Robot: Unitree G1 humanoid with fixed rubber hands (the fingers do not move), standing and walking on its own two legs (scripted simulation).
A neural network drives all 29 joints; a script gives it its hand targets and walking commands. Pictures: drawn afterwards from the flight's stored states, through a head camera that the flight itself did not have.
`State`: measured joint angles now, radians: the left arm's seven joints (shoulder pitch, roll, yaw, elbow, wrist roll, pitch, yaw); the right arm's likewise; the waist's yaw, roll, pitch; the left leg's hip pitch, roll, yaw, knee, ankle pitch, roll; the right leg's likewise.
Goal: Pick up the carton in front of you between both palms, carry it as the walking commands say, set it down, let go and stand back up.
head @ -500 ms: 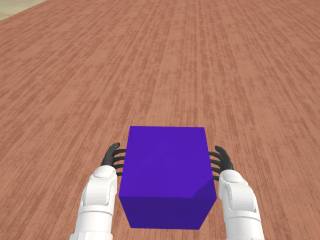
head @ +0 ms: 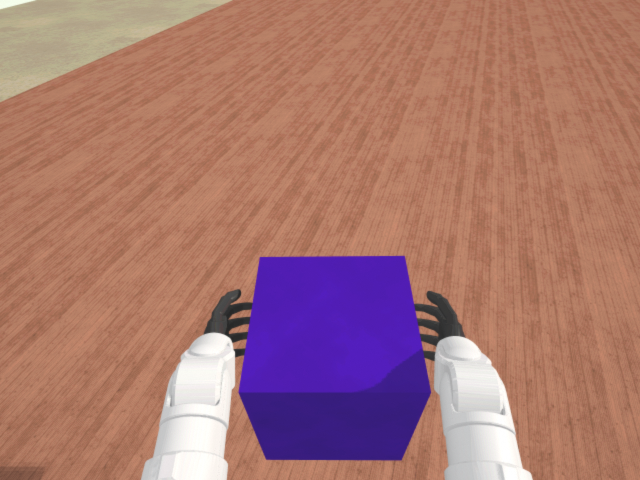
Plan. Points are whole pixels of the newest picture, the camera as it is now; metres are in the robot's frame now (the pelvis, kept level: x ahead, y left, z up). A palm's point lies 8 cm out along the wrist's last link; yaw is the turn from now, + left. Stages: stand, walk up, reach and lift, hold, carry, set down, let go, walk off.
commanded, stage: hold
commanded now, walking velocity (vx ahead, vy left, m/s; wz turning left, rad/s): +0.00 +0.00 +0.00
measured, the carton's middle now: (332, 361) +0.32 +0.00 -0.05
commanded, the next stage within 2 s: set down in 0.56 s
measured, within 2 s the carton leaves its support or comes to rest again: neither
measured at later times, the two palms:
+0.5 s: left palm (238, 344) +0.28 +0.12 +0.05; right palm (473, 343) +0.29 -0.18 +0.04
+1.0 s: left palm (262, 335) +0.35 +0.11 -0.03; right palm (456, 346) +0.34 -0.18 -0.04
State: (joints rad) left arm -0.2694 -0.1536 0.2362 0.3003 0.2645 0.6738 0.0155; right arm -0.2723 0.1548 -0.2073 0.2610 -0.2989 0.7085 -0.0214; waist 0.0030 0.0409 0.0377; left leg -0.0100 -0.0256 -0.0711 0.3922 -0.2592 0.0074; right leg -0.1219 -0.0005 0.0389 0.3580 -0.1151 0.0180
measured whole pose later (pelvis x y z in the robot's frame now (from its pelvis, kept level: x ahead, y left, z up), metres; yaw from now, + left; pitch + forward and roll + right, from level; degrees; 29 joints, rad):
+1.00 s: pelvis -0.01 +0.00 -0.02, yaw +0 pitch +7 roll +1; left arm -0.56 -0.26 0.50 0.55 0.43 0.38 0.04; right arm -0.57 0.12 -0.48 0.54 -0.46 0.40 0.09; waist -0.04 0.07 0.10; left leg -0.40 -0.06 -0.09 0.59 -0.31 0.00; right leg -0.51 0.01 0.08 0.57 -0.18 0.02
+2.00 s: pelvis -0.07 -0.02 -0.26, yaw +7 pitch +47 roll +6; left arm -1.14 -0.02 0.46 0.73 0.18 0.28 0.13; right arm -1.11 -0.07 -0.47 0.65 -0.26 0.33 -0.01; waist -0.09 0.08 -0.07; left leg -1.91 -0.17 -0.06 1.68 -0.59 -0.08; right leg -2.04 0.07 0.13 1.64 -0.41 0.05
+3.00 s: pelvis -0.09 -0.01 -0.38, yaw +9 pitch +39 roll +0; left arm -1.60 0.20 0.13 1.04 -0.04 0.24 0.20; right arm -1.43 -0.28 -0.50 0.87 -0.14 0.28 0.06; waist -0.18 0.09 0.40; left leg -2.16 -0.24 -0.06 2.14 -0.67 -0.08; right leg -2.24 -0.01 0.06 2.07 -0.52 0.06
